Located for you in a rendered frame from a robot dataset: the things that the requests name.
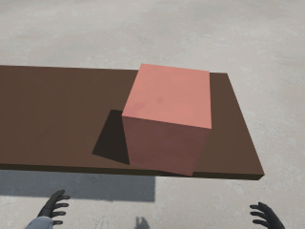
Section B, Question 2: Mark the table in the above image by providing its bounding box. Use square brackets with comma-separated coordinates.
[0, 65, 265, 180]

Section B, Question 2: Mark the right robot hand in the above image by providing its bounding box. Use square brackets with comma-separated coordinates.
[250, 202, 286, 229]

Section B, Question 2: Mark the carton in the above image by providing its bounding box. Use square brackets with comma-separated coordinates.
[121, 63, 212, 177]

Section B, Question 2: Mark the left robot hand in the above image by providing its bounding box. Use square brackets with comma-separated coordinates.
[37, 189, 71, 225]

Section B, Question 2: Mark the left robot forearm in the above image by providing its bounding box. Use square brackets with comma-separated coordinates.
[25, 216, 53, 229]

